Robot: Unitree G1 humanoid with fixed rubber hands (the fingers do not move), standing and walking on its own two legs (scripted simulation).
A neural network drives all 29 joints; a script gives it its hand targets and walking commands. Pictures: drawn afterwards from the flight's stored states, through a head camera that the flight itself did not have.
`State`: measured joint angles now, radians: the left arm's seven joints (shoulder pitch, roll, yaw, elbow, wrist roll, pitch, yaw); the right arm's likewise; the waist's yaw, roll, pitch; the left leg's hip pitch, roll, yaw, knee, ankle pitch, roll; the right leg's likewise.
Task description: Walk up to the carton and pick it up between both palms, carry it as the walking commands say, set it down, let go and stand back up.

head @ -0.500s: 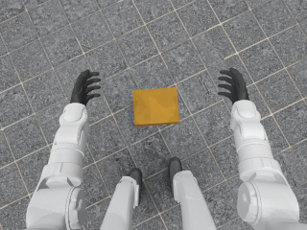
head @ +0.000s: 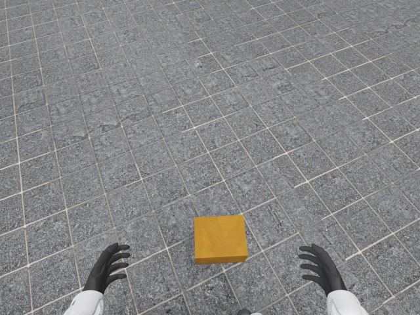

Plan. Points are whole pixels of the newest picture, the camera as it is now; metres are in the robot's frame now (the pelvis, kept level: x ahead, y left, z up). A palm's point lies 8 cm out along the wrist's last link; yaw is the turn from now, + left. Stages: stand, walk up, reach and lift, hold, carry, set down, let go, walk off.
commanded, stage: let go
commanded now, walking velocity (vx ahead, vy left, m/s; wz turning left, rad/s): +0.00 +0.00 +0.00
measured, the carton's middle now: (219, 240) +0.42 -0.02 -0.69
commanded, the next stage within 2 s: stand in 0.50 s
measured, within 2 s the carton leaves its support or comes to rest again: neither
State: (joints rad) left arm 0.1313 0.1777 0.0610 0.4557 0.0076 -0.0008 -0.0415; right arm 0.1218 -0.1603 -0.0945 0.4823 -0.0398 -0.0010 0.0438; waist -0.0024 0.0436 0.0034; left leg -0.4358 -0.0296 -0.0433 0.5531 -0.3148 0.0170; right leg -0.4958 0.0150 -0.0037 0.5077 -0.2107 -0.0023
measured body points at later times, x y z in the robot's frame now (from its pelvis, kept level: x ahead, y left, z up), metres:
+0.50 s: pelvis +0.00 -0.01 +0.01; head +0.02 -0.02 +0.46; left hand +0.17 +0.22 -0.07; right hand +0.17 -0.25 -0.07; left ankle -0.03 +0.11 -0.73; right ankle +0.02 -0.12 -0.73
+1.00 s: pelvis +0.01 -0.01 +0.01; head -0.01 -0.02 +0.46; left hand +0.11 +0.29 -0.09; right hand +0.10 -0.30 -0.12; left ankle -0.03 +0.11 -0.73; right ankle +0.02 -0.12 -0.73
